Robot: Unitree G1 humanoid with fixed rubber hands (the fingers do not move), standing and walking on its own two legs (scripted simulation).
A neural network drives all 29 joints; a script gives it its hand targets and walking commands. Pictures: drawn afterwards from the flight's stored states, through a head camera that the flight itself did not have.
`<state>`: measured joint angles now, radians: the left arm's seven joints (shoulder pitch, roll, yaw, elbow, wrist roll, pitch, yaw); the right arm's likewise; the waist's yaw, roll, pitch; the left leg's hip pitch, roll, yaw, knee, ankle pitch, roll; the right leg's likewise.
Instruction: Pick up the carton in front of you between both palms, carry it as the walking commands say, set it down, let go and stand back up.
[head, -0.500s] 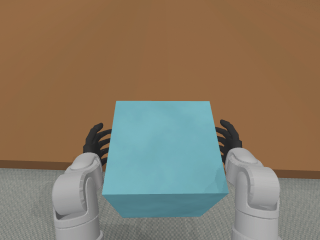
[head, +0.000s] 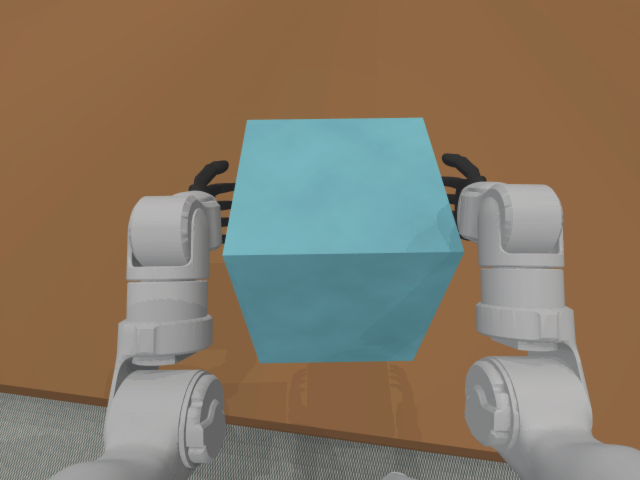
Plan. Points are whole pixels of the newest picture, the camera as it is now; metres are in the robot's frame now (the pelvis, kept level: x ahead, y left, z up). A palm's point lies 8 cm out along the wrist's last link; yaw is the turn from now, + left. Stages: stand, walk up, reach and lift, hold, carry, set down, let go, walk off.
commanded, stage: carry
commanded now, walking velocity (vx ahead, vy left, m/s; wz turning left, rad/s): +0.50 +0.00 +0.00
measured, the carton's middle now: (335, 248) +0.38 +0.01 +0.07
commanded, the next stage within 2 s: none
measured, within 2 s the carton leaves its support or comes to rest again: neither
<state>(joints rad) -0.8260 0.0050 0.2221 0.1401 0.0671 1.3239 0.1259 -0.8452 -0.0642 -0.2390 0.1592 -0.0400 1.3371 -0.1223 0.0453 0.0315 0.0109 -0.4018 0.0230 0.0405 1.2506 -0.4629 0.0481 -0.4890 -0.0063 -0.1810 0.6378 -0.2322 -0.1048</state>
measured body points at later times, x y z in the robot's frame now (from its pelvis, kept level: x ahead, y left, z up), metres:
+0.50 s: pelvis +0.37 +0.05 +0.06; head +0.48 +0.04 +0.50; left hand +0.79 +0.16 +0.17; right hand +0.76 -0.14 +0.16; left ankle +0.47 +0.11 -0.60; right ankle +0.20 -0.08 -0.48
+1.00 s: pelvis +0.72 +0.01 +0.13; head +0.73 +0.01 +0.58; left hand +1.10 +0.19 +0.31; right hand +1.12 -0.11 +0.32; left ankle +0.63 +0.13 -0.50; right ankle +0.78 -0.03 -0.60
